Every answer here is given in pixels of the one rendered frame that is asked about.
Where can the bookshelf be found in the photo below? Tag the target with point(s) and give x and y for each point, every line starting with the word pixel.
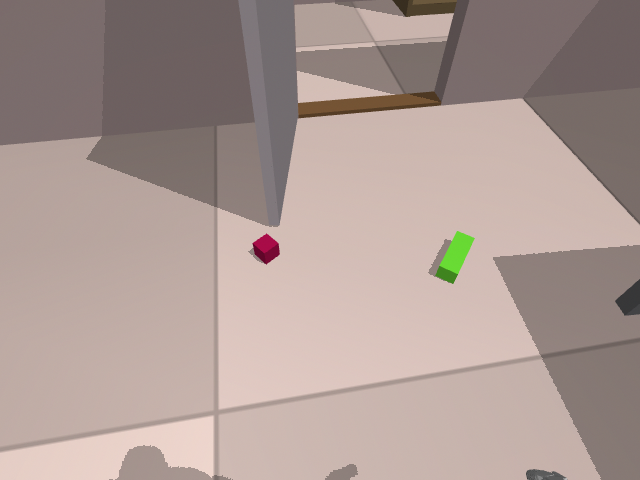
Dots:
pixel 425 7

